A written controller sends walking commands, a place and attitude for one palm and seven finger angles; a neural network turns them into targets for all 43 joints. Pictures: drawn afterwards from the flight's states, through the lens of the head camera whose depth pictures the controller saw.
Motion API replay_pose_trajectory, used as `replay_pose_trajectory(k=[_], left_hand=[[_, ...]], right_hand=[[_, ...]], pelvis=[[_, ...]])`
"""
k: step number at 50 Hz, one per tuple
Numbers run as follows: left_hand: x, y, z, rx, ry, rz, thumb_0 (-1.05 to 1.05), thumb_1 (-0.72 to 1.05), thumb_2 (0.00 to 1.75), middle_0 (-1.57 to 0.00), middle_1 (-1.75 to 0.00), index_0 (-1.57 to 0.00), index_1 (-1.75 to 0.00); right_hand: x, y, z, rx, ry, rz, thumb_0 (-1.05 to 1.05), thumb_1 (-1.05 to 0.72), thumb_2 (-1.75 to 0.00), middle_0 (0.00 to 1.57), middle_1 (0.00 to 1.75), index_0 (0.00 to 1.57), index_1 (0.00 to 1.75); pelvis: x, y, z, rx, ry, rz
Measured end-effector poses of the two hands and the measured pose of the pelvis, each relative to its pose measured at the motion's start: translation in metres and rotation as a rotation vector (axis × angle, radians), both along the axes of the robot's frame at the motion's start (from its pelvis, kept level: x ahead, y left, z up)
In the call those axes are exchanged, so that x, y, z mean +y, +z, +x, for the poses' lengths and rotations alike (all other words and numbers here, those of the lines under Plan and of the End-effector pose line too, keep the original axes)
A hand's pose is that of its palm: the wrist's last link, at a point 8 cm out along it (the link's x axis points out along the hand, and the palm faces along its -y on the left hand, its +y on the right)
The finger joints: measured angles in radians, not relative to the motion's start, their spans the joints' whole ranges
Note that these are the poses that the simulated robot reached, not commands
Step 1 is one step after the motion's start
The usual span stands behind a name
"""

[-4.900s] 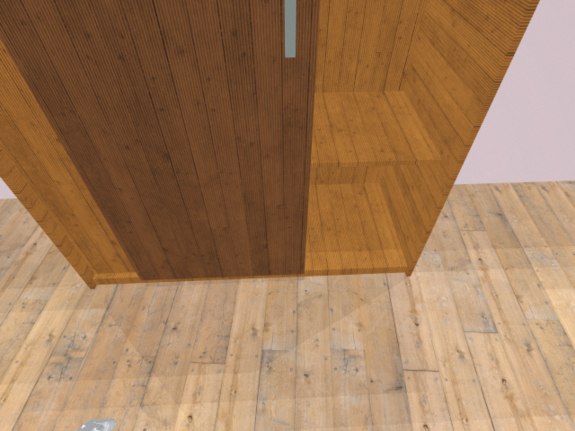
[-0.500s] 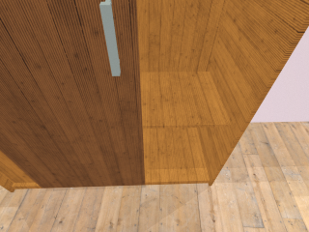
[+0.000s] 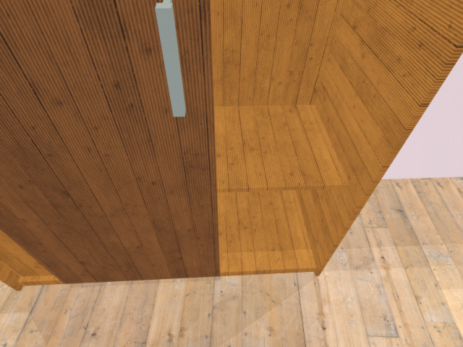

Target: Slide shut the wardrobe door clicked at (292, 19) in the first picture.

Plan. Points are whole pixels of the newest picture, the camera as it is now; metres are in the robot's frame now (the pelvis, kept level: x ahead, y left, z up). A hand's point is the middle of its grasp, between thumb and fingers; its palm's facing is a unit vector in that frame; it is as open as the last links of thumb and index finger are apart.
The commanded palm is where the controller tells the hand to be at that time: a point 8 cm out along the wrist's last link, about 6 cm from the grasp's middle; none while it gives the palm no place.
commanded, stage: come to a stop and stand still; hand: left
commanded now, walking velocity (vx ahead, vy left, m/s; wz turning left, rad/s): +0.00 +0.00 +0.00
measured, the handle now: (173, 61) +0.49 +0.13 +0.26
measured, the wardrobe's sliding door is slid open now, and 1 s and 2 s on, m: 0.43 0.43 0.43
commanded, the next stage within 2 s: look again from close up in 0.06 s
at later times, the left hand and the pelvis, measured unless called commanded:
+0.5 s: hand out of the picture +0.01 +0.20 -0.18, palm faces +0.00 -0.97 -0.23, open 7.4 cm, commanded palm none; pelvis -0.01 +0.02 -0.01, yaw +0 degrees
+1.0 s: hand out of the picture +0.01 +0.19 -0.18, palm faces +0.04 -0.98 -0.20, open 7.4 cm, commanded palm +0.10 +0.24 -0.07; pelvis +0.00 +0.01 -0.01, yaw -1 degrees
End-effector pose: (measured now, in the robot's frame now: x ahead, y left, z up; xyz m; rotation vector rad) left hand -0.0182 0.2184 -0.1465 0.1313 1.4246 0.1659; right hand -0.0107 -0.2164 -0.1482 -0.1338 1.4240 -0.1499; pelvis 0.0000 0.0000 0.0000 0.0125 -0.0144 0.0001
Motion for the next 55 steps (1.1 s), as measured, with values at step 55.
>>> replay_pose_trajectory(k=[55], left_hand=[[0.028, 0.103, 0.134, -0.787, 0.044, 0.124, 0.02, 0.89, 0.88, -0.2, -0.32, -0.21, -0.32]], right_hand=[[-0.011, 0.017, 0.072, -0.454, 0.022, -0.066, 0.01, -0.91, -0.9, 0.2, 0.3, 0.2, 0.3]], pelvis=[[0.008, -0.013, -0.009, 0.047, 0.017, 0.017]])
